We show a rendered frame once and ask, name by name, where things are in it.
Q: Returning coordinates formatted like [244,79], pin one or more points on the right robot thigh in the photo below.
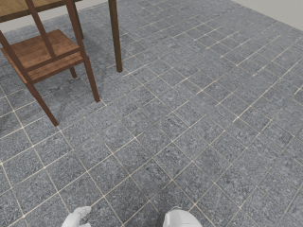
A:
[180,218]

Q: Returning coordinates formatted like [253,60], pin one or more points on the chair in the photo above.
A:
[48,54]

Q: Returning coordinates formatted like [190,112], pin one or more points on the table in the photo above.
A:
[14,9]

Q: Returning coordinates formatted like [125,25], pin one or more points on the left robot hand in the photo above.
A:
[73,219]

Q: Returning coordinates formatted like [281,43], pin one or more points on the robot right shin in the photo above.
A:
[174,208]

